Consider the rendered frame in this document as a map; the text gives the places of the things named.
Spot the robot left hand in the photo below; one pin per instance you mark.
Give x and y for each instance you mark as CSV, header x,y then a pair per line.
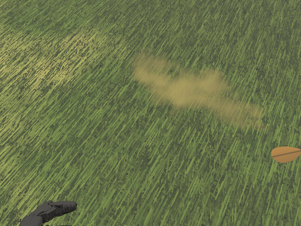
x,y
47,211

